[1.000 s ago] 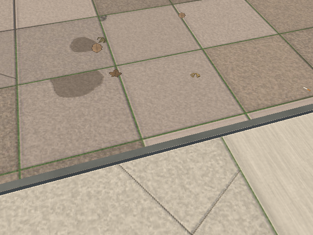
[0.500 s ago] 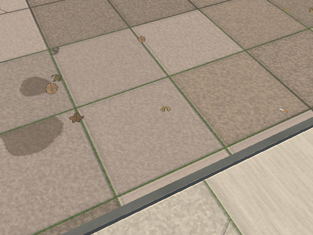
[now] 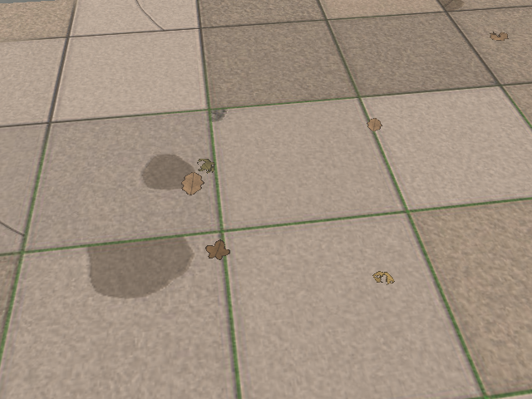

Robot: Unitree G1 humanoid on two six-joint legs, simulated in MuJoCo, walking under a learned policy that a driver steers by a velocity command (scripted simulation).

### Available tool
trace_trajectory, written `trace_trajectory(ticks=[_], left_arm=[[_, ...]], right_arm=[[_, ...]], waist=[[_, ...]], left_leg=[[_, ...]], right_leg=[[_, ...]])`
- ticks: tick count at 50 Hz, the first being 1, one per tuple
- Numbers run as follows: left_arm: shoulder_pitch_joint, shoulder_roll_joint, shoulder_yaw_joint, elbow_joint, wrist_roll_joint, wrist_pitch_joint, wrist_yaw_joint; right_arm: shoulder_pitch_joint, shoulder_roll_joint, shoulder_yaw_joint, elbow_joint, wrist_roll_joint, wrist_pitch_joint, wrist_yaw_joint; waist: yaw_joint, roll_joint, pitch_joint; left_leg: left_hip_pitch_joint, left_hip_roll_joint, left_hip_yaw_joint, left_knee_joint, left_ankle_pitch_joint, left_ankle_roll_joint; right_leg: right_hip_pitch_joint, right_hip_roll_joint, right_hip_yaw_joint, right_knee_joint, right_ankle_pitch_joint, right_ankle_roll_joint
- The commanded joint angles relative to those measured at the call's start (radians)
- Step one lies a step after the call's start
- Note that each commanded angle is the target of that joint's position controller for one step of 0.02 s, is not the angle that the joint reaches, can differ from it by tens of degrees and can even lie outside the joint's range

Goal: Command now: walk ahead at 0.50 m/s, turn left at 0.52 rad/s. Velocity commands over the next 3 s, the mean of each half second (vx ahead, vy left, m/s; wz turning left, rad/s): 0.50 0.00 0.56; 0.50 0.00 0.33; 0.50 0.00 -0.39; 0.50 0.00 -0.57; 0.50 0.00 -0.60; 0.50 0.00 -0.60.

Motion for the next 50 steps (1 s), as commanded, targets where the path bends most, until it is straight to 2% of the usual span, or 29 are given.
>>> trace_trajectory(ticks=[1,3,5,6,7,8,9,10,11,12,13,14,15,19,24,28,31,32,33,34,35,36,37,38,39,40,42,46,50], left_arm=[[0.005,0.166,0.034,-0.048,-0.012,0.003,0.010],[0.019,0.180,0.040,-0.046,-0.021,0.019,0.009],[-0.008,0.208,0.048,-0.059,-0.028,0.031,0.013],[-0.023,0.225,0.052,-0.066,-0.032,0.038,0.015],[-0.043,0.237,0.054,-0.073,-0.035,0.046,0.016],[-0.058,0.230,0.049,-0.082,-0.037,0.047,0.017],[-0.034,0.143,0.023,-0.111,0.002,0.035,0.012],[0.026,0.052,-0.009,-0.167,-0.008,-0.007,-0.004],[-0.116,0.147,0.010,-0.188,-0.051,-0.045,-0.018],[-0.165,0.154,0.012,-0.207,-0.069,-0.062,-0.022],[-0.160,0.145,0.013,-0.188,-0.050,-0.065,-0.014],[-0.148,0.160,0.024,-0.178,-0.026,-0.055,-0.008],[-0.128,0.164,0.029,-0.176,-0.021,-0.039,-0.009],[-0.196,0.121,0.023,-0.214,0.003,-0.004,-0.003],[-0.372,0.090,0.005,-0.272,-0.008,-0.013,-0.016],[-0.430,0.122,0.008,-0.310,-0.020,-0.029,-0.034],[-0.378,0.158,0.020,-0.308,-0.023,-0.048,-0.044],[-0.294,0.172,0.028,-0.284,-0.020,-0.054,-0.043],[-0.176,0.206,0.042,-0.258,-0.003,-0.060,-0.040],[-0.007,0.258,0.052,-0.241,0.008,-0.057,-0.034],[0.074,0.316,0.071,-0.184,0.010,-0.043,-0.045],[0.045,0.208,0.046,-0.202,-0.022,-0.040,-0.051],[-0.009,0.150,0.030,-0.214,-0.026,-0.032,-0.048],[-0.065,0.144,0.022,-0.224,-0.013,-0.024,-0.047],[-0.094,0.130,0.016,-0.220,-0.006,-0.020,-0.046],[-0.102,0.120,0.009,-0.216,0.003,-0.021,-0.043],[-0.087,0.117,0.007,-0.200,-0.007,-0.026,-0.042],[-0.045,0.179,0.021,-0.177,-0.025,-0.019,-0.032],[0.018,0.204,0.024,-0.159,-0.039,0.001,-0.026]], right_arm=[[-0.131,-0.016,0.011,-0.104,-0.001,-0.011,0.023],[-0.160,-0.023,0.011,-0.135,0.002,-0.009,0.037],[-0.132,-0.054,-0.002,-0.153,0.004,-0.006,0.046],[-0.078,-0.079,-0.015,-0.150,0.005,-0.003,0.047],[0.036,-0.120,-0.037,-0.129,0.010,-0.002,0.046],[0.201,-0.184,-0.073,-0.087,0.011,0.000,0.032],[0.289,-0.284,-0.097,-0.063,0.008,0.008,0.009],[0.248,-0.328,-0.094,-0.099,-0.001,-0.010,0.016],[0.271,-0.233,-0.066,-0.101,-0.009,-0.020,0.024],[0.230,-0.189,-0.054,-0.099,-0.009,-0.032,0.023],[0.152,-0.158,-0.044,-0.115,-0.005,-0.039,0.023],[0.092,-0.127,-0.034,-0.131,-0.007,-0.041,0.019],[0.068,-0.114,-0.027,-0.145,-0.015,-0.042,0.014],[0.118,-0.166,-0.037,-0.141,-0.007,-0.047,-0.013],[0.183,-0.171,-0.038,-0.130,-0.002,-0.034,-0.029],[0.232,-0.165,-0.037,-0.111,0.005,-0.025,-0.031],[0.223,-0.169,-0.039,-0.119,0.001,-0.013,-0.040],[0.204,-0.157,-0.034,-0.126,-0.002,-0.011,-0.041],[0.197,-0.116,-0.018,-0.136,-0.008,-0.014,-0.037],[0.214,-0.071,0.002,-0.153,-0.028,-0.016,-0.035],[0.394,-0.022,0.014,-0.157,0.014,-0.027,-0.032],[0.372,-0.126,0.001,-0.124,0.024,-0.029,-0.035],[0.245,-0.171,-0.009,-0.142,0.016,-0.028,-0.033],[0.173,-0.161,-0.008,-0.160,0.003,-0.029,-0.035],[0.127,-0.148,-0.009,-0.176,-0.011,-0.033,-0.033],[0.133,-0.131,-0.009,-0.181,-0.010,-0.035,-0.027],[0.150,-0.095,-0.001,-0.181,-0.006,-0.032,-0.022],[0.026,-0.060,0.021,-0.228,-0.021,-0.039,-0.019],[-0.093,-0.054,0.030,-0.251,-0.011,-0.053,-0.005]], waist=[[0.015,-0.055,0.100],[0.012,-0.068,0.103],[-0.029,-0.103,0.059],[-0.068,-0.126,0.016],[-0.136,-0.131,-0.046],[-0.222,-0.098,-0.131],[-0.203,0.111,-0.199],[-0.106,0.242,-0.348],[-0.176,0.081,-0.320],[-0.159,0.056,-0.196],[-0.107,-0.041,-0.122],[-0.071,-0.041,-0.088],[-0.044,-0.024,-0.080],[-0.044,-0.016,-0.038],[-0.112,0.046,-0.001],[-0.133,0.065,0.002],[-0.096,0.102,-0.011],[-0.051,0.112,-0.041],[0.001,0.094,-0.133],[0.057,-0.026,-0.282],[-0.028,-0.416,-0.365],[0.002,-0.272,-0.274],[0.028,-0.164,-0.141],[0.009,-0.082,-0.074],[-0.008,-0.071,-0.023],[-0.034,-0.097,-0.022],[-0.051,-0.128,-0.031],[-0.028,-0.102,-0.007],[0.010,-0.108,0.012]], left_leg=[[-0.037,-0.006,0.053,-0.092,0.011,0.013],[-0.036,-0.025,0.086,-0.126,-0.063,0.032],[0.069,-0.081,0.141,-0.139,-0.158,0.067],[0.157,-0.121,0.169,-0.133,-0.211,0.088],[0.306,-0.164,0.185,-0.160,-0.221,0.117],[0.568,-0.196,0.156,-0.240,-0.152,0.157],[0.838,0.008,-0.169,-0.247,-0.107,0.219],[1.095,0.210,-0.777,-0.442,-0.320,0.430],[1.087,0.201,-0.745,-0.523,-0.323,0.367],[0.978,0.169,-0.588,-0.515,-0.254,0.325],[0.819,0.122,-0.463,-0.513,-0.148,0.289],[0.695,0.086,-0.374,-0.521,-0.053,0.267],[0.618,0.063,-0.336,-0.541,-0.007,0.259],[0.509,0.021,-0.247,-0.579,0.104,0.258],[0.470,-0.042,-0.202,-0.562,-0.038,0.186],[0.547,-0.004,-0.288,-0.487,-0.089,0.171],[0.608,0.023,-0.368,-0.396,-0.046,0.156],[0.610,0.002,-0.354,-0.338,0.029,0.139],[0.568,-0.050,-0.307,-0.190,0.085,0.107],[0.426,-0.122,-0.215,0.095,-0.107,0.066],[0.066,-0.245,-0.138,0.393,-0.610,0.001],[-0.052,-0.174,-0.183,0.506,-0.593,-0.003],[-0.082,-0.144,-0.161,0.521,-0.498,-0.003],[-0.049,-0.109,-0.122,0.495,-0.430,-0.003],[-0.031,-0.082,-0.114,0.435,-0.386,-0.002],[0.020,-0.053,-0.105,0.392,-0.359,0.003],[0.051,-0.033,-0.069,0.313,-0.353,-0.003],[0.037,-0.013,-0.020,0.076,-0.215,-0.032],[0.157,-0.071,0.016,-0.166,-0.039,-0.058]], right_leg=[[-0.004,-0.309,0.058,-0.076,0.368,-0.123],[0.064,-0.330,0.036,-0.024,0.466,-0.113],[0.095,-0.335,0.006,0.083,0.770,-0.092],[0.099,-0.334,-0.004,0.180,0.931,-0.082],[0.073,-0.318,-0.015,0.343,1.015,-0.065],[-0.049,-0.275,-0.030,0.578,0.906,-0.025],[-0.350,-0.195,-0.021,0.914,0.248,0.020],[-0.703,0.018,0.197,1.201,-0.351,0.059],[-0.818,-0.032,0.337,1.230,-0.299,0.029],[-0.861,-0.073,0.325,1.173,-0.207,0.001],[-0.800,-0.121,0.327,1.085,-0.131,-0.001],[-0.724,-0.150,0.327,1.001,-0.090,0.007],[-0.659,-0.166,0.332,0.964,-0.064,0.016],[-0.655,-0.145,0.298,0.759,0.059,0.077],[-0.594,-0.068,0.284,0.394,0.341,0.082],[-0.563,-0.042,0.307,0.285,0.334,0.061],[-0.490,-0.029,0.309,0.246,0.207,0.029],[-0.390,-0.020,0.283,0.211,0.215,0.005],[-0.195,-0.069,0.310,0.225,0.232,-0.038],[0.075,-0.238,0.496,0.250,0.197,-0.101],[0.344,-0.429,0.991,0.124,-0.035,-0.269],[0.302,-0.417,1.035,0.075,-0.261,-0.244],[0.173,-0.373,0.868,0.065,-0.246,-0.200],[0.041,-0.334,0.754,0.048,-0.133,-0.181],[-0.055,-0.303,0.678,0.027,-0.022,-0.184],[-0.110,-0.275,0.616,0.009,0.053,-0.178],[-0.142,-0.254,0.546,-0.023,0.140,-0.192],[-0.165,-0.245,0.461,-0.073,0.253,-0.210],[-0.202,-0.201,0.392,-0.054,0.278,-0.177]])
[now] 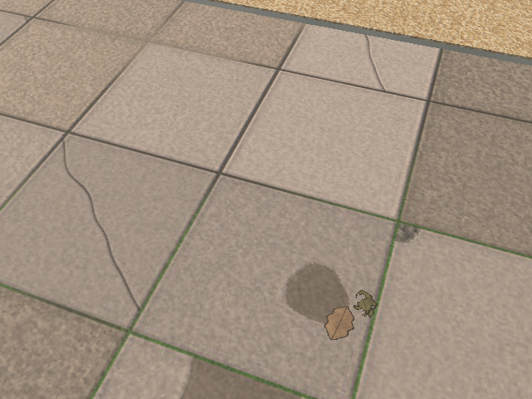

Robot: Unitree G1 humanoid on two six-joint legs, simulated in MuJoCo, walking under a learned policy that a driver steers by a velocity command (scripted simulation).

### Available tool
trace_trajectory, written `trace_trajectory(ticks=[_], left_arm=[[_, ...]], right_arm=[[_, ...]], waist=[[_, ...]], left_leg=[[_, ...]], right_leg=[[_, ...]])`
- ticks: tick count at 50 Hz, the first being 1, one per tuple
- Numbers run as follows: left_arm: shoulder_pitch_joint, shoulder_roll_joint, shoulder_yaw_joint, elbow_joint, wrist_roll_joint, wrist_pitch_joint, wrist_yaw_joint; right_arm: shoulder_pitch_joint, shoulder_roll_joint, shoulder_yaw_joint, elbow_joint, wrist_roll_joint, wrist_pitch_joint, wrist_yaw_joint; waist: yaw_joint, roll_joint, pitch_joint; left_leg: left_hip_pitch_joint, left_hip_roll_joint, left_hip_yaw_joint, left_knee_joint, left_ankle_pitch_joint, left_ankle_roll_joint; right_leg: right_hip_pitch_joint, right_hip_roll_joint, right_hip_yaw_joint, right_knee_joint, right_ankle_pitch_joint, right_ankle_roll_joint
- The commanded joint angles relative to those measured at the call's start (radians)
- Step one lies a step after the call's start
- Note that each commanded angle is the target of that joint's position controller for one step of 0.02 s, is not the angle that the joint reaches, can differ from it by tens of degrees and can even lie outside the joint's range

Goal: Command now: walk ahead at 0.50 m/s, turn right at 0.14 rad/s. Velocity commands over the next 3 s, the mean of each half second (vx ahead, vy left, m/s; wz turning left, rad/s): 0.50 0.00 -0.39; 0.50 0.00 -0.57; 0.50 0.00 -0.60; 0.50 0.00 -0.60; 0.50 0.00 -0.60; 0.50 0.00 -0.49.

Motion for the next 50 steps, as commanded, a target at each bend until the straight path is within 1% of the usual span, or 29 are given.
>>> trace_trajectory(ticks=[1,4,6,7,8,9,10,11,12,14,16,18,22,25,28,30,31,32,33,34,35,36,37,38,39,40,43,47,50], left_arm=[[-0.021,0.186,0.037,-0.062,-0.012,-0.004,0.008],[0.009,0.191,0.038,-0.051,-0.018,0.012,0.013],[-0.007,0.195,0.038,-0.054,-0.017,0.020,0.019],[-0.010,0.164,0.028,-0.061,-0.009,0.019,0.018],[-0.029,0.092,0.002,-0.097,0.016,0.013,0.017],[0.087,0.018,-0.020,-0.125,-0.005,-0.005,0.019],[0.058,0.123,0.005,-0.107,-0.027,-0.008,0.020],[-0.014,0.163,0.019,-0.123,-0.030,-0.005,0.020],[-0.045,0.152,0.021,-0.124,-0.023,0.003,0.022],[-0.059,0.125,0.026,-0.133,-0.013,0.025,0.018],[-0.071,0.087,0.021,-0.149,-0.015,0.044,0.012],[-0.103,0.076,0.020,-0.172,-0.009,0.055,0.009],[-0.202,0.060,0.010,-0.209,-0.005,0.052,-0.013],[-0.308,0.057,0.002,-0.251,-0.003,0.050,-0.031],[-0.371,0.075,0.005,-0.292,-0.004,0.053,-0.044],[-0.357,0.099,0.017,-0.309,-0.002,0.056,-0.049],[-0.300,0.122,0.031,-0.302,-0.001,0.059,-0.048],[-0.162,0.161,0.056,-0.269,-0.005,0.060,-0.043],[0.013,0.235,0.095,-0.221,-0.007,0.068,-0.026],[0.035,0.365,0.119,-0.216,-0.016,0.070,-0.009],[0.052,0.338,0.100,-0.260,-0.007,0.052,-0.016],[0.034,0.262,0.078,-0.247,0.001,0.037,-0.023],[-0.006,0.229,0.068,-0.245,-0.003,0.029,-0.021],[-0.082,0.194,0.057,-0.257,-0.003,0.027,-0.018],[-0.136,0.163,0.046,-0.275,0.008,0.027,-0.015],[-0.160,0.156,0.043,-0.290,0.016,0.027,-0.011],[-0.144,0.180,0.050,-0.283,0.009,0.021,0.005],[-0.090,0.196,0.056,-0.262,-0.002,0.029,0.025],[-0.038,0.203,0.059,-0.243,-0.008,0.036,0.029]], right_arm=[[-0.096,-0.039,-0.003,-0.084,0.008,-0.024,0.011],[-0.126,-0.072,-0.013,-0.102,0.016,-0.037,0.023],[-0.032,-0.109,-0.033,-0.075,0.013,-0.044,0.019],[0.084,-0.152,-0.054,-0.047,0.003,-0.045,0.009],[0.259,-0.228,-0.075,-0.030,-0.018,-0.043,-0.004],[0.309,-0.288,-0.086,-0.007,-0.025,-0.026,0.001],[0.299,-0.195,-0.066,-0.006,-0.018,-0.025,0.004],[0.246,-0.143,-0.048,-0.009,-0.007,-0.027,0.004],[0.181,-0.112,-0.036,-0.010,-0.010,-0.029,0.007],[0.100,-0.071,-0.026,-0.001,-0.017,-0.035,0.012],[0.081,-0.079,-0.034,0.014,-0.018,-0.046,0.010],[0.087,-0.101,-0.044,0.032,-0.020,-0.052,0.003],[0.105,-0.138,-0.056,0.059,-0.017,-0.046,-0.009],[0.147,-0.168,-0.065,0.080,-0.006,-0.035,-0.014],[0.181,-0.193,-0.075,0.103,0.011,-0.017,-0.014],[0.178,-0.221,-0.082,0.106,0.019,-0.003,-0.017],[0.173,-0.237,-0.086,0.105,0.023,0.006,-0.020],[0.158,-0.237,-0.084,0.101,0.027,0.015,-0.022],[0.176,-0.208,-0.071,0.094,0.015,0.013,-0.027],[0.246,-0.074,-0.028,0.037,-0.032,-0.005,-0.019],[0.202,-0.093,-0.016,0.015,-0.007,-0.047,-0.008],[0.088,-0.162,-0.034,-0.013,0.035,-0.068,0.002],[0.063,-0.151,-0.027,-0.020,0.034,-0.080,0.001],[0.065,-0.150,-0.030,-0.006,0.007,-0.081,-0.008],[0.082,-0.164,-0.039,0.001,-0.009,-0.072,-0.012],[0.095,-0.165,-0.042,0.002,-0.012,-0.058,-0.009],[0.076,-0.121,-0.032,-0.009,-0.023,-0.032,-0.010],[-0.074,-0.078,-0.011,-0.046,-0.020,-0.033,-0.001],[-0.160,-0.085,-0.009,-0.069,-0.003,-0.043,0.014]], waist=[[-0.018,-0.116,0.008],[-0.032,-0.136,0.008],[-0.100,-0.141,-0.032],[-0.156,-0.122,-0.105],[-0.230,0.004,-0.256],[-0.176,0.293,-0.367],[-0.197,0.192,-0.299],[-0.193,0.134,-0.179],[-0.164,0.083,-0.122],[-0.111,0.096,-0.038],[-0.089,0.079,-0.016],[-0.083,0.043,-0.003],[-0.108,0.021,0.021],[-0.146,0.006,0.052],[-0.158,0.011,0.072],[-0.130,0.034,0.043],[-0.092,0.052,-0.004],[-0.010,0.041,-0.076],[0.064,-0.004,-0.170],[-0.019,-0.284,-0.228],[0.007,-0.240,-0.414],[0.040,-0.145,-0.303],[0.009,-0.116,-0.199],[-0.038,-0.060,-0.134],[-0.079,-0.074,-0.104],[-0.102,-0.085,-0.093],[-0.114,-0.072,-0.065],[-0.058,-0.102,-0.023],[-0.022,-0.119,-0.010]], left_leg=[[0.103,-0.051,0.039,-0.138,0.115,-0.021],[0.167,-0.068,0.022,-0.228,0.078,-0.004],[0.339,-0.080,0.036,-0.294,0.058,0.027],[0.525,-0.050,0.016,-0.293,0.051,0.058],[0.796,0.152,-0.175,-0.264,0.054,0.125],[1.013,0.357,-0.567,-0.361,-0.122,0.263],[0.947,0.326,-0.611,-0.415,-0.273,0.261],[0.840,0.288,-0.457,-0.429,-0.253,0.225],[0.727,0.241,-0.347,-0.457,-0.176,0.201],[0.565,0.185,-0.194,-0.526,-0.059,0.184],[0.505,0.180,-0.105,-0.572,0.040,0.192],[0.501,0.187,-0.035,-0.592,0.116,0.202],[0.517,0.163,0.112,-0.605,0.159,0.179],[0.559,0.175,0.175,-0.599,0.154,0.162],[0.656,0.203,0.208,-0.553,0.206,0.140],[0.699,0.208,0.240,-0.450,0.469,0.119],[0.705,0.200,0.259,-0.344,0.650,0.106],[0.666,0.168,0.293,-0.156,0.745,0.081],[0.484,0.129,0.305,0.105,0.605,0.038],[0.029,-0.028,0.283,0.490,-0.238,-0.035],[-0.124,-0.127,0.018,0.663,-0.504,-0.036],[-0.224,-0.074,-0.032,0.674,-0.417,-0.014],[-0.222,-0.034,-0.022,0.601,-0.333,0.005],[-0.157,0.004,-0.023,0.514,-0.271,0.004],[-0.074,0.027,-0.029,0.451,-0.233,0.001],[-0.019,0.031,-0.029,0.419,-0.212,-0.006],[0.015,0.015,-0.002,0.285,-0.142,-0.044],[0.055,-0.037,0.006,-0.018,0.122,-0.066],[0.119,-0.078,0.005,-0.152,0.199,-0.063]], right_leg=[[-0.061,-0.226,0.172,-0.087,0.215,-0.165],[-0.016,-0.260,0.231,-0.028,0.168,-0.140],[-0.035,-0.244,0.230,0.069,0.213,-0.106],[-0.093,-0.188,0.192,0.216,0.254,-0.074],[-0.270,-0.111,0.126,0.529,0.042,-0.029],[-0.583,-0.015,0.059,0.827,-0.386,0.013],[-0.682,-0.066,0.132,0.967,-0.374,0.017],[-0.718,-0.101,0.129,0.993,-0.283,0.011],[-0.681,-0.134,0.114,0.976,-0.205,0.017],[-0.612,-0.175,0.117,0.911,-0.119,0.026],[-0.585,-0.184,0.108,0.883,-0.071,0.037],[-0.612,-0.187,0.115,0.827,-0.008,0.049],[-0.590,-0.175,0.080,0.604,0.188,0.046],[-0.570,-0.159,0.029,0.476,0.229,0.025],[-0.578,-0.143,-0.006,0.407,0.147,-0.010],[-0.502,-0.094,-0.058,0.386,0.046,-0.047],[-0.407,-0.051,-0.093,0.383,-0.003,-0.069],[-0.220,0.002,-0.119,0.327,0.028,-0.101],[0.080,0.001,-0.050,0.306,0.074,-0.142],[0.413,-0.268,0.460,0.250,0.003,-0.298],[0.525,-0.392,0.873,0.066,-0.147,-0.407],[0.474,-0.367,0.748,0.029,-0.110,-0.343],[0.340,-0.324,0.613,0.037,-0.046,-0.308],[0.190,-0.283,0.510,0.038,0.043,-0.275],[0.072,-0.254,0.441,0.020,0.142,-0.262],[0.000,-0.236,0.416,-0.004,0.183,-0.261],[-0.109,-0.206,0.334,-0.036,0.284,-0.268],[-0.159,-0.142,0.264,-0.030,0.189,-0.209],[-0.154,-0.150,0.300,-0.006,0.107,-0.188]])
Over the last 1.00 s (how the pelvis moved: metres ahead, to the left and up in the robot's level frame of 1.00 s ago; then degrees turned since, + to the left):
0.55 0.12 0.01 26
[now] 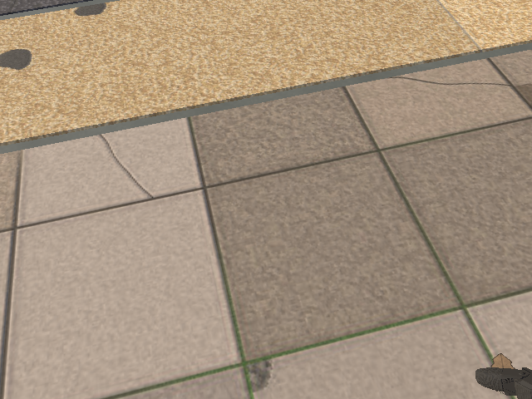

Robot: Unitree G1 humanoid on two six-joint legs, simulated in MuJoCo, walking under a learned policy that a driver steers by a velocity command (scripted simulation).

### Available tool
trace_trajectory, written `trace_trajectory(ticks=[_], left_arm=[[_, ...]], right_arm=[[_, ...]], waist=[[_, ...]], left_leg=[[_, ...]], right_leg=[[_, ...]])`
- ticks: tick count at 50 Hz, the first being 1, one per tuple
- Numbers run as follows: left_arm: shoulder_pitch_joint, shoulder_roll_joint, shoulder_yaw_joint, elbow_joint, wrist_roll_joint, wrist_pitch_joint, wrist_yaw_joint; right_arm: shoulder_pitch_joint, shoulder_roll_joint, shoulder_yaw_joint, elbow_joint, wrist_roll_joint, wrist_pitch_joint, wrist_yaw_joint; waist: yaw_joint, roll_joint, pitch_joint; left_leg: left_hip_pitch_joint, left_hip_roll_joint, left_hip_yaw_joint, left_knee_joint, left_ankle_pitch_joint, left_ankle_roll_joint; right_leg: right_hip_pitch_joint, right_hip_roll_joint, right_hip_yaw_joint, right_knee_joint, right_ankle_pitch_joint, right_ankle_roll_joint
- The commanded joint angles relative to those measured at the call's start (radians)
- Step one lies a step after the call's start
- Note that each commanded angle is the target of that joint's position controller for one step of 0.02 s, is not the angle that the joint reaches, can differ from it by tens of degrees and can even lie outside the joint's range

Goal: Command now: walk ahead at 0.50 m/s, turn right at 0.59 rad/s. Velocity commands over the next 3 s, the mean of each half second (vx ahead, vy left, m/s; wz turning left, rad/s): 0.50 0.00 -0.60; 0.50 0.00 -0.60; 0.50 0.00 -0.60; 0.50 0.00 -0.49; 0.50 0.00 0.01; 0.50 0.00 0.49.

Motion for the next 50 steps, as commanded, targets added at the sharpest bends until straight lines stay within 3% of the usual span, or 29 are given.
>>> trace_trajectory(ticks=[1,3,5,6,7,8,9,10,11,12,14,16,19,24,28,30,31,32,33,34,35,36,37,38,39,41,43,47,50], left_arm=[[0.014,0.176,0.049,-0.051,-0.008,-0.008,0.010],[0.026,0.167,0.048,-0.046,-0.009,-0.002,0.013],[0.010,0.165,0.049,-0.050,-0.006,0.004,0.014],[0.000,0.141,0.042,-0.056,-0.004,0.006,0.014],[-0.006,0.090,0.023,-0.069,0.003,0.003,0.010],[0.080,0.026,0.003,-0.094,-0.001,-0.004,0.011],[0.133,0.062,0.000,-0.111,-0.021,-0.011,0.013],[0.074,0.154,0.023,-0.092,-0.026,-0.007,0.013],[-0.011,0.172,0.030,-0.104,-0.015,0.000,0.012],[-0.047,0.160,0.031,-0.113,-0.004,0.004,0.010],[-0.051,0.126,0.032,-0.120,-0.009,0.013,0.000],[-0.058,0.090,0.025,-0.127,-0.011,0.023,-0.004],[-0.107,0.072,0.017,-0.147,-0.004,0.025,-0.007],[-0.244,0.045,0.002,-0.172,-0.003,0.009,-0.037],[-0.328,0.051,0.001,-0.213,-0.008,0.008,-0.060],[-0.301,0.082,0.017,-0.220,-0.002,0.012,-0.064],[-0.239,0.109,0.032,-0.210,0.001,0.017,-0.062],[-0.096,0.150,0.058,-0.174,-0.001,0.020,-0.056],[0.085,0.214,0.092,-0.126,-0.004,0.030,-0.039],[0.088,0.335,0.109,-0.121,-0.016,0.029,-0.023],[0.111,0.296,0.089,-0.162,-0.010,0.008,-0.030],[0.086,0.225,0.068,-0.147,0.000,-0.008,-0.036],[0.041,0.197,0.058,-0.141,-0.002,-0.016,-0.035],[-0.033,0.168,0.047,-0.149,0.001,-0.018,-0.033],[-0.084,0.143,0.037,-0.163,0.011,-0.019,-0.030],[-0.115,0.145,0.035,-0.166,0.016,-0.022,-0.022],[-0.098,0.160,0.038,-0.149,0.011,-0.025,-0.009],[-0.047,0.181,0.045,-0.116,0.002,-0.015,0.010],[0.010,0.189,0.049,-0.086,-0.006,-0.009,0.011]], right_arm=[[-0.103,-0.073,-0.014,-0.087,0.014,-0.022,0.013],[-0.100,-0.100,-0.025,-0.092,0.016,-0.030,0.020],[-0.043,-0.119,-0.037,-0.082,0.019,-0.038,0.021],[0.035,-0.132,-0.048,-0.061,0.015,-0.042,0.016],[0.152,-0.169,-0.063,-0.047,-0.002,-0.048,0.009],[0.283,-0.253,-0.083,-0.033,-0.022,-0.044,0.001],[0.333,-0.245,-0.085,-0.002,-0.004,-0.030,0.012],[0.282,-0.155,-0.061,-0.020,0.008,-0.025,0.011],[0.237,-0.118,-0.049,-0.027,0.006,-0.015,0.006],[0.193,-0.096,-0.040,-0.025,0.000,-0.009,0.005],[0.155,-0.072,-0.031,-0.014,-0.008,-0.011,0.001],[0.159,-0.082,-0.036,0.002,-0.002,-0.020,0.000],[0.176,-0.119,-0.048,0.029,-0.003,-0.024,-0.004],[0.202,-0.154,-0.054,0.061,0.006,-0.006,-0.011],[0.249,-0.192,-0.064,0.090,0.026,0.016,-0.010],[0.243,-0.222,-0.073,0.092,0.037,0.028,-0.015],[0.240,-0.238,-0.078,0.090,0.042,0.035,-0.019],[0.227,-0.236,-0.077,0.087,0.046,0.042,-0.022],[0.236,-0.203,-0.063,0.077,0.034,0.040,-0.027],[0.314,-0.055,-0.015,0.019,-0.019,0.022,-0.016],[0.258,-0.096,-0.009,-0.005,0.006,-0.017,-0.003],[0.149,-0.165,-0.028,-0.034,0.047,-0.038,0.007],[0.124,-0.152,-0.020,-0.043,0.046,-0.050,0.007],[0.124,-0.148,-0.021,-0.030,0.020,-0.052,0.000],[0.141,-0.160,-0.029,-0.023,0.005,-0.044,-0.002],[0.165,-0.148,-0.030,-0.017,-0.004,-0.021,0.000],[0.137,-0.116,-0.020,-0.024,-0.012,-0.006,-0.002],[-0.021,-0.067,0.002,-0.060,-0.009,-0.006,0.006],[-0.097,-0.080,0.000,-0.085,0.009,-0.015,0.017]], waist=[[0.004,-0.119,-0.024],[-0.005,-0.133,-0.028],[-0.042,-0.166,-0.038],[-0.084,-0.166,-0.067],[-0.141,-0.124,-0.168],[-0.142,0.087,-0.321],[-0.125,0.309,-0.356],[-0.145,0.166,-0.218],[-0.149,0.091,-0.123],[-0.128,0.055,-0.064],[-0.090,0.091,-0.019],[-0.084,0.086,-0.015],[-0.089,0.046,-0.010],[-0.139,0.026,0.023],[-0.154,0.028,0.056],[-0.115,0.054,0.022],[-0.072,0.070,-0.025],[0.013,0.057,-0.100],[0.098,0.006,-0.191],[-0.004,-0.286,-0.254],[0.037,-0.243,-0.445],[0.065,-0.160,-0.317],[0.030,-0.112,-0.208],[-0.019,-0.050,-0.141],[-0.057,-0.064,-0.112],[-0.091,-0.075,-0.091],[-0.091,-0.062,-0.064],[-0.032,-0.089,-0.023],[0.000,-0.104,-0.017]], left_leg=[[0.148,-0.062,0.032,-0.113,0.080,0.002],[0.172,-0.070,0.015,-0.160,0.024,0.020],[0.249,-0.075,0.024,-0.189,-0.057,0.050],[0.362,-0.076,0.040,-0.229,-0.058,0.075],[0.569,0.019,-0.035,-0.211,-0.076,0.126],[0.923,0.244,-0.358,-0.237,-0.188,0.246],[1.008,0.365,-0.714,-0.346,-0.467,0.330],[0.902,0.327,-0.626,-0.380,-0.590,0.293],[0.782,0.285,-0.464,-0.383,-0.508,0.253],[0.670,0.239,-0.347,-0.404,-0.387,0.239],[0.546,0.183,-0.193,-0.453,-0.247,0.222],[0.520,0.177,-0.103,-0.490,-0.157,0.239],[0.552,0.194,-0.008,-0.512,-0.031,0.258],[0.595,0.167,0.167,-0.511,0.058,0.219],[0.693,0.204,0.222,-0.478,0.144,0.198],[0.738,0.209,0.262,-0.371,0.451,0.179],[0.745,0.204,0.282,-0.260,0.625,0.168],[0.698,0.179,0.313,-0.074,0.695,0.146],[0.499,0.143,0.320,0.192,0.526,0.106],[0.035,-0.024,0.294,0.565,-0.417,0.043],[-0.106,-0.107,0.039,0.741,-0.605,0.040],[-0.199,-0.050,-0.001,0.738,-0.507,0.058],[-0.183,-0.010,0.009,0.653,-0.421,0.073],[-0.119,0.023,0.010,0.563,-0.368,0.068],[-0.044,0.043,0.003,0.503,-0.333,0.061],[0.022,0.045,0.015,0.433,-0.308,0.036],[0.039,0.031,0.038,0.337,-0.250,0.006],[0.108,-0.026,0.053,0.027,0.034,-0.014],[0.169,-0.062,0.040,-0.091,0.103,-0.006]], right_leg=[[-0.078,-0.220,0.192,-0.083,0.121,-0.140],[-0.023,-0.240,0.254,-0.027,0.094,-0.126],[0.001,-0.245,0.299,0.036,0.112,-0.105],[-0.013,-0.211,0.288,0.102,0.141,-0.082],[-0.080,-0.158,0.233,0.290,0.127,-0.046],[-0.355,-0.032,0.095,0.627,-0.127,0.027],[-0.592,-0.035,0.048,0.849,-0.382,0.053],[-0.661,-0.095,0.069,0.938,-0.300,0.064],[-0.660,-0.128,0.030,0.947,-0.219,0.068],[-0.627,-0.156,0.017,0.909,-0.158,0.072],[-0.552,-0.202,0.005,0.840,-0.094,0.072],[-0.546,-0.213,-0.015,0.805,-0.058,0.081],[-0.592,-0.224,-0.016,0.698,0.041,0.097],[-0.535,-0.205,-0.093,0.420,0.255,0.084],[-0.512,-0.183,-0.148,0.298,0.192,0.043],[-0.423,-0.129,-0.198,0.271,0.088,0.003],[-0.327,-0.089,-0.226,0.265,0.039,-0.022],[-0.133,-0.044,-0.243,0.207,0.077,-0.057],[0.173,-0.061,-0.161,0.183,0.116,-0.101],[0.518,-0.332,0.349,0.146,0.041,-0.255],[0.605,-0.448,0.741,-0.030,-0.154,-0.364],[0.533,-0.419,0.609,-0.065,-0.123,-0.300],[0.389,-0.377,0.483,-0.067,-0.057,-0.264],[0.241,-0.336,0.389,-0.071,0.050,-0.234],[0.135,-0.307,0.324,-0.088,0.158,-0.223],[0.025,-0.286,0.279,-0.123,0.257,-0.231],[-0.057,-0.260,0.212,-0.135,0.319,-0.229],[-0.133,-0.185,0.130,-0.124,0.216,-0.165],[-0.116,-0.199,0.179,-0.094,0.131,-0.141]])
Over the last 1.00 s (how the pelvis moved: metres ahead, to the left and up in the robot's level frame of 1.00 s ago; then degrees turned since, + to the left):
0.49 -0.11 0.00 -33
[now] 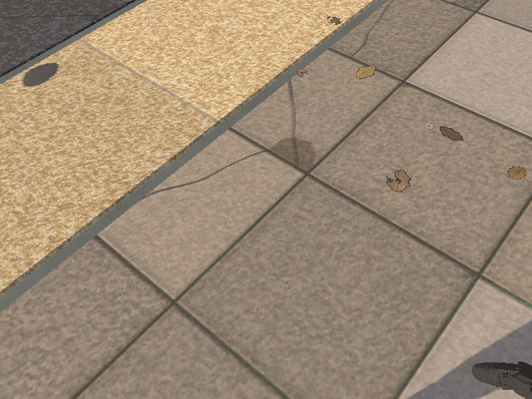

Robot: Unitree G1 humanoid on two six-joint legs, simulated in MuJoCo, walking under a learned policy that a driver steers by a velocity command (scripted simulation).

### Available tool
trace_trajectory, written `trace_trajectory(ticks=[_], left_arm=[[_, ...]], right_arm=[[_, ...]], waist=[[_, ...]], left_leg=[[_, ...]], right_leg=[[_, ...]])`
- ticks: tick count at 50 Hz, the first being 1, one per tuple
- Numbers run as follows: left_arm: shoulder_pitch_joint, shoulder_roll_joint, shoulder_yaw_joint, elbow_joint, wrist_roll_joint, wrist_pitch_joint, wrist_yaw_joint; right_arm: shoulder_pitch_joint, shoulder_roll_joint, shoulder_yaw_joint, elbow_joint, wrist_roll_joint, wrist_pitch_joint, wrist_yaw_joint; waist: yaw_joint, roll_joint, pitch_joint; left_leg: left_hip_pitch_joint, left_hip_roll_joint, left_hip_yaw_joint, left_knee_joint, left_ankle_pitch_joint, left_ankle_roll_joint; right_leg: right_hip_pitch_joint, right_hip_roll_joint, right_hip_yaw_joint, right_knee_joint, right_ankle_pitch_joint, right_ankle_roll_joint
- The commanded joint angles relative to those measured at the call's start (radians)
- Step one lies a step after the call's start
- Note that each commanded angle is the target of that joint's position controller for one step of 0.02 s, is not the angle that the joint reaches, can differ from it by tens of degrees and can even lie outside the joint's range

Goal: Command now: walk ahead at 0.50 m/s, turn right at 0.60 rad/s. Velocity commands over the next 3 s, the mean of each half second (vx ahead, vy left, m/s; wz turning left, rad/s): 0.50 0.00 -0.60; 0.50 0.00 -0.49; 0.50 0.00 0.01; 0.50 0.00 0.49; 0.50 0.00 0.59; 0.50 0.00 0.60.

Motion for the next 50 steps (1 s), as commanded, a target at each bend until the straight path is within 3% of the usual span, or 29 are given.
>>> trace_trajectory(ticks=[1,4,6,7,8,9,10,11,12,14,16,19,23,27,28,30,31,32,33,34,35,36,37,38,39,42,44,47,50], left_arm=[[0.014,0.174,0.052,-0.043,-0.010,-0.009,0.009],[0.016,0.165,0.051,-0.033,-0.008,0.000,0.012],[0.002,0.120,0.037,-0.039,-0.003,0.004,0.010],[0.007,0.058,0.014,-0.055,0.010,0.001,0.007],[0.140,0.009,-0.003,-0.084,-0.020,-0.007,0.007],[0.133,0.113,0.013,-0.061,-0.029,-0.009,0.011],[0.023,0.169,0.030,-0.069,-0.022,-0.003,0.011],[-0.035,0.166,0.031,-0.079,-0.010,0.002,0.013],[-0.072,0.154,0.033,-0.091,0.000,0.002,0.010],[-0.061,0.114,0.031,-0.094,-0.012,0.011,-0.001],[-0.078,0.077,0.023,-0.103,-0.012,0.021,-0.004],[-0.130,0.059,0.014,-0.122,-0.003,0.022,-0.010],[-0.234,0.042,0.004,-0.136,-0.005,0.008,-0.035],[-0.334,0.042,0.001,-0.173,-0.010,0.006,-0.059],[-0.339,0.052,0.006,-0.181,-0.008,0.007,-0.063],[-0.288,0.091,0.026,-0.180,0.000,0.013,-0.065],[-0.186,0.125,0.047,-0.157,0.001,0.017,-0.062],[-0.011,0.179,0.080,-0.108,-0.003,0.023,-0.050],[0.118,0.262,0.105,-0.077,-0.012,0.035,-0.027],[0.061,0.341,0.102,-0.109,-0.014,0.018,-0.032],[0.079,0.242,0.078,-0.117,-0.010,0.000,-0.040],[0.044,0.204,0.063,-0.103,-0.003,-0.014,-0.041],[-0.016,0.180,0.054,-0.106,-0.004,-0.020,-0.040],[-0.077,0.156,0.046,-0.115,0.002,-0.021,-0.037],[-0.114,0.130,0.035,-0.127,0.015,-0.021,-0.032],[-0.111,0.123,0.029,-0.098,0.015,-0.033,-0.018],[-0.081,0.139,0.031,-0.071,0.015,-0.034,-0.006],[-0.041,0.146,0.029,-0.037,0.010,-0.033,0.000],[0.017,0.160,0.031,0.003,0.003,-0.034,-0.001]], right_arm=[[-0.092,-0.082,-0.020,-0.085,0.014,-0.019,0.009],[-0.058,-0.116,-0.039,-0.084,0.017,-0.030,0.013],[0.088,-0.145,-0.062,-0.052,0.009,-0.038,0.004],[0.233,-0.197,-0.077,-0.042,-0.008,-0.042,-0.005],[0.326,-0.277,-0.098,-0.005,-0.019,-0.027,-0.002],[0.315,-0.188,-0.081,-0.015,0.008,-0.022,0.005],[0.274,-0.127,-0.064,-0.025,0.011,-0.015,-0.001],[0.226,-0.108,-0.056,-0.030,0.001,-0.008,-0.004],[0.197,-0.087,-0.049,-0.022,-0.004,-0.004,-0.007],[0.180,-0.067,-0.043,-0.011,-0.007,-0.009,-0.012],[0.187,-0.080,-0.049,0.008,0.003,-0.017,-0.012],[0.201,-0.119,-0.063,0.033,0.002,-0.019,-0.014],[0.208,-0.144,-0.066,0.056,0.007,-0.006,-0.019],[0.260,-0.180,-0.076,0.087,0.025,0.013,-0.020],[0.262,-0.191,-0.080,0.091,0.032,0.020,-0.021],[0.257,-0.224,-0.090,0.090,0.043,0.032,-0.027],[0.249,-0.234,-0.093,0.088,0.047,0.040,-0.031],[0.245,-0.212,-0.084,0.082,0.046,0.043,-0.035],[0.283,-0.128,-0.053,0.061,0.002,0.038,-0.034],[0.339,-0.036,-0.017,-0.004,-0.012,0.008,-0.022],[0.202,-0.143,-0.038,-0.015,0.030,-0.022,-0.010],[0.141,-0.160,-0.042,-0.041,0.053,-0.039,-0.005],[0.143,-0.145,-0.038,-0.028,0.035,-0.046,-0.012],[0.152,-0.147,-0.042,-0.019,0.010,-0.045,-0.017],[0.180,-0.149,-0.045,-0.007,0.006,-0.033,-0.014],[0.194,-0.108,-0.037,0.007,-0.003,-0.003,-0.011],[0.125,-0.080,-0.026,-0.012,-0.005,0.003,-0.011],[0.019,-0.054,-0.013,-0.032,0.002,-0.003,-0.002],[-0.067,-0.055,-0.011,-0.055,0.016,-0.011,0.012]], waist=[[-0.002,-0.115,-0.026],[-0.030,-0.155,-0.035],[-0.107,-0.160,-0.101],[-0.166,-0.061,-0.235],[-0.113,0.278,-0.363],[-0.133,0.208,-0.309],[-0.160,0.113,-0.185],[-0.147,0.048,-0.117],[-0.131,0.041,-0.063],[-0.098,0.084,-0.037],[-0.093,0.074,-0.022],[-0.099,0.040,-0.016],[-0.133,0.026,0.009],[-0.157,0.024,0.044],[-0.147,0.028,0.044],[-0.097,0.059,-0.009],[-0.033,0.060,-0.068],[0.059,0.033,-0.157],[0.078,-0.145,-0.245],[-0.035,-0.320,-0.374],[0.054,-0.172,-0.372],[0.040,-0.151,-0.226],[-0.007,-0.066,-0.156],[-0.047,-0.060,-0.114],[-0.080,-0.082,-0.104],[-0.095,-0.083,-0.086],[-0.073,-0.086,-0.052],[-0.025,-0.096,-0.024],[0.014,-0.097,0.012]], left_leg=[[0.169,-0.061,0.028,-0.104,0.071,0.007],[0.219,-0.068,0.015,-0.148,-0.054,0.043],[0.439,-0.052,0.029,-0.199,-0.078,0.095],[0.685,0.110,-0.122,-0.183,-0.124,0.159],[0.994,0.334,-0.594,-0.288,-0.375,0.325],[0.973,0.353,-0.710,-0.347,-0.610,0.319],[0.861,0.309,-0.551,-0.360,-0.590,0.275],[0.746,0.267,-0.415,-0.367,-0.455,0.248],[0.654,0.229,-0.317,-0.387,-0.338,0.242],[0.561,0.183,-0.180,-0.435,-0.226,0.230],[0.539,0.187,-0.100,-0.471,-0.148,0.248],[0.567,0.204,-0.007,-0.496,-0.033,0.266],[0.586,0.170,0.150,-0.498,0.045,0.229],[0.666,0.199,0.217,-0.479,0.096,0.205],[0.694,0.207,0.233,-0.451,0.178,0.197],[0.735,0.208,0.274,-0.313,0.522,0.177],[0.721,0.194,0.299,-0.162,0.652,0.162],[0.609,0.159,0.325,0.060,0.622,0.130],[0.321,0.101,0.321,0.391,0.064,0.085],[-0.047,-0.102,0.150,0.681,-0.634,0.042],[-0.154,-0.062,0.005,0.742,-0.577,0.057],[-0.203,-0.025,0.020,0.695,-0.474,0.076],[-0.145,0.017,0.018,0.611,-0.392,0.078],[-0.076,0.041,0.016,0.531,-0.345,0.067],[-0.015,0.061,0.013,0.501,-0.309,0.060],[0.037,0.059,0.050,0.400,-0.242,0.017],[0.017,0.054,0.061,0.276,-0.124,-0.002],[0.067,0.021,0.074,0.053,0.084,0.001],[0.085,-0.004,0.074,-0.060,0.153,0.020]], right_leg=[[-0.100,-0.218,0.197,-0.075,0.121,-0.135],[-0.022,-0.245,0.284,0.017,0.116,-0.113],[-0.050,-0.186,0.261,0.162,0.170,-0.066],[-0.160,-0.125,0.182,0.433,0.061,-0.025],[-0.509,0.005,0.043,0.766,-0.340,0.046],[-0.640,-0.076,0.063,0.908,-0.329,0.063],[-0.672,-0.110,0.046,0.945,-0.235,0.071],[-0.643,-0.143,0.013,0.931,-0.166,0.076],[-0.622,-0.169,0.011,0.885,-0.119,0.078],[-0.551,-0.206,-0.007,0.826,-0.076,0.075],[-0.559,-0.218,-0.026,0.773,-0.057,0.081],[-0.599,-0.230,-0.032,0.657,0.044,0.095],[-0.542,-0.215,-0.092,0.432,0.242,0.083],[-0.509,-0.194,-0.149,0.296,0.226,0.049],[-0.491,-0.180,-0.164,0.275,0.186,0.032],[-0.376,-0.116,-0.219,0.257,0.079,-0.010],[-0.238,-0.073,-0.244,0.230,0.062,-0.040],[0.021,-0.037,-0.236,0.176,0.122,-0.080],[0.328,-0.213,0.039,0.176,0.147,-0.147],[0.551,-0.425,0.638,0.018,-0.129,-0.339],[0.535,-0.432,0.661,-0.080,-0.201,-0.306],[0.418,-0.403,0.521,-0.092,-0.123,-0.266],[0.273,-0.358,0.410,-0.089,-0.010,-0.233],[0.152,-0.320,0.328,-0.097,0.102,-0.214],[0.080,-0.299,0.274,-0.118,0.176,-0.207],[-0.033,-0.275,0.168,-0.156,0.350,-0.216],[-0.058,-0.251,0.107,-0.172,0.376,-0.199],[-0.072,-0.213,0.043,-0.173,0.294,-0.151],[-0.034,-0.248,0.069,-0.175,0.207,-0.145]])
Over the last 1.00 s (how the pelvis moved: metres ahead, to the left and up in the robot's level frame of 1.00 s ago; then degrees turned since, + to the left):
0.51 -0.12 0.00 -36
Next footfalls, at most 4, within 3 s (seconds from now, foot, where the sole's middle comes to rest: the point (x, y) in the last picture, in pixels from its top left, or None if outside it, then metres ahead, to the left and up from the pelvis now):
0.14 left None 0.26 0.15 -0.78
0.64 right None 0.47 -0.19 -0.78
1.16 left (367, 266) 0.84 -0.16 -0.78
1.66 right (482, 236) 0.95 -0.50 -0.78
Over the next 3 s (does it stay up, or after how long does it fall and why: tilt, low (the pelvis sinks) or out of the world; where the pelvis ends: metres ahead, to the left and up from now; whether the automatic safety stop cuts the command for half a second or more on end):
stays up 1.57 -0.39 0.00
